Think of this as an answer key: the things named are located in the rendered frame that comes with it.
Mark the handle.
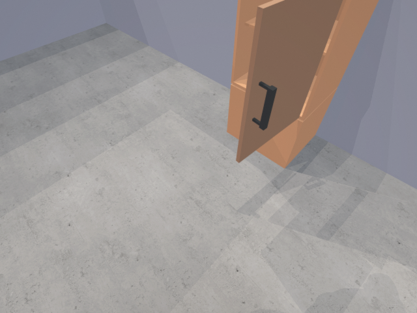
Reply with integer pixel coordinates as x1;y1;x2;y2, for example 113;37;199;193
252;82;277;130

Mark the cupboard door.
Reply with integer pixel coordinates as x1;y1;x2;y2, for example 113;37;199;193
236;0;343;163

